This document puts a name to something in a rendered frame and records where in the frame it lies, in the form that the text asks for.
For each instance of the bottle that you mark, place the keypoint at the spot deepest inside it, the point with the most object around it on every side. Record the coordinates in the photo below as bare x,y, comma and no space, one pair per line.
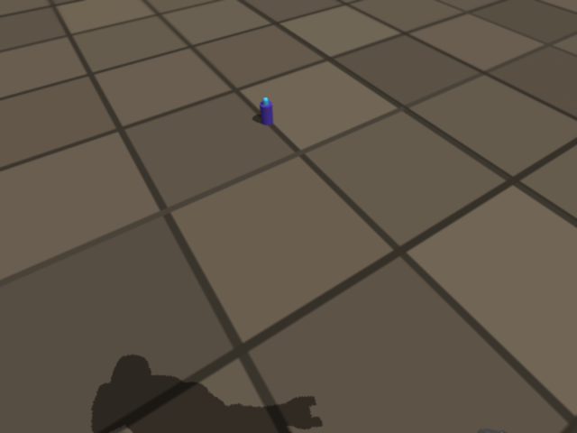
266,111

